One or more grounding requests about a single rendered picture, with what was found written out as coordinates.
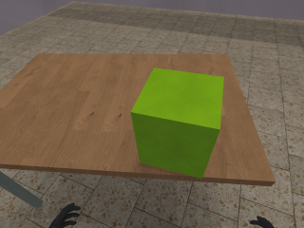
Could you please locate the carton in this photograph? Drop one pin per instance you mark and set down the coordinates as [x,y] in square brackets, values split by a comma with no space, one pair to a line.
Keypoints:
[176,120]

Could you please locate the table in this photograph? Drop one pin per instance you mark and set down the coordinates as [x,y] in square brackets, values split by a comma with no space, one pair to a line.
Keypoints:
[71,113]

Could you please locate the left robot hand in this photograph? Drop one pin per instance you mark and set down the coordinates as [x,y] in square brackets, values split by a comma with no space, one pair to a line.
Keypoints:
[59,221]

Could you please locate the right robot hand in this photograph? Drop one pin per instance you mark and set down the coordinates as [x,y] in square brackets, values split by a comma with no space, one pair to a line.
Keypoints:
[263,222]

